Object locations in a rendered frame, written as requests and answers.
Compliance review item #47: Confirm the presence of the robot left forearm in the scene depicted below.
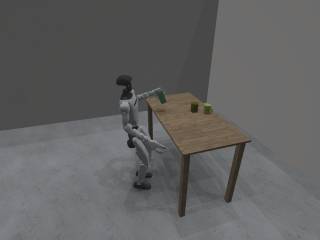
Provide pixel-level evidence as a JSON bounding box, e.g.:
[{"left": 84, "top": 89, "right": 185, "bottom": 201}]
[{"left": 136, "top": 90, "right": 155, "bottom": 101}]

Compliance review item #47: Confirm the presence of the robot right forearm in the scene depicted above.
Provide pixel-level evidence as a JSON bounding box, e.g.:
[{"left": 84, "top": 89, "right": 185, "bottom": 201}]
[{"left": 124, "top": 126, "right": 150, "bottom": 144}]

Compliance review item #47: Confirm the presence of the table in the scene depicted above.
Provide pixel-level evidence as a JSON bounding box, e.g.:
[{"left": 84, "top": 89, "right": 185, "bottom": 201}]
[{"left": 145, "top": 92, "right": 252, "bottom": 217}]

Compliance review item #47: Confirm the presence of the robot torso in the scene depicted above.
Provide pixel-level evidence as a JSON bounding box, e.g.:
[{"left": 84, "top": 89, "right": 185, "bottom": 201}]
[{"left": 119, "top": 92, "right": 141, "bottom": 138}]

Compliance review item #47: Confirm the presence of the right robot hand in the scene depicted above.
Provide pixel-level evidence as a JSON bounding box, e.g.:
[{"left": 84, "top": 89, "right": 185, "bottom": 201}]
[{"left": 148, "top": 139, "right": 166, "bottom": 154}]

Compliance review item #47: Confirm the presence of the sponge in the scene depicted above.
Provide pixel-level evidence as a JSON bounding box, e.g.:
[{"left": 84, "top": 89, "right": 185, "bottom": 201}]
[{"left": 157, "top": 91, "right": 167, "bottom": 104}]

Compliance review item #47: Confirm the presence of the robot right upper arm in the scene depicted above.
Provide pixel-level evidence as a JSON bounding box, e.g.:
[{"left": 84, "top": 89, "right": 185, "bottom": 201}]
[{"left": 119, "top": 101, "right": 132, "bottom": 131}]

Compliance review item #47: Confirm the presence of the robot head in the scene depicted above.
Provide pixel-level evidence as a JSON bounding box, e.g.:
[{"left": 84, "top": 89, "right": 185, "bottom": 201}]
[{"left": 116, "top": 75, "right": 133, "bottom": 100}]

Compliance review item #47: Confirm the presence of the left robot hand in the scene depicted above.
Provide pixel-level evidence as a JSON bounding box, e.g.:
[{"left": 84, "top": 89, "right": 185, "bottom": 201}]
[{"left": 153, "top": 88, "right": 166, "bottom": 100}]

